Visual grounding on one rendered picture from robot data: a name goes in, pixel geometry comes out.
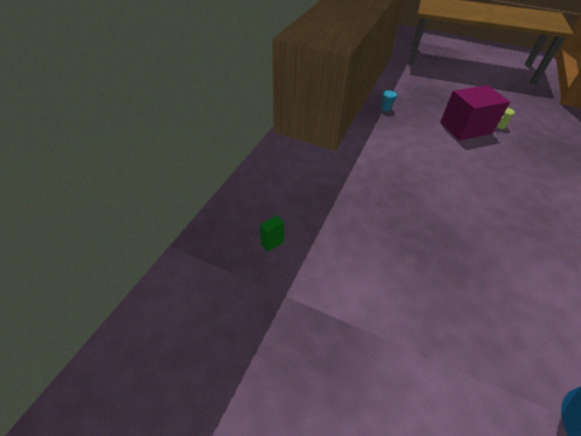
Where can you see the coffee table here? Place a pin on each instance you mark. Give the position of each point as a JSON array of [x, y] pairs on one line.
[[519, 19]]

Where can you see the bookshelf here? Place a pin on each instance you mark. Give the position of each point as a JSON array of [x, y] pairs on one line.
[[568, 61]]

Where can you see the sofa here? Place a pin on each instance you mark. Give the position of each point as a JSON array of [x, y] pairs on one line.
[[571, 10]]

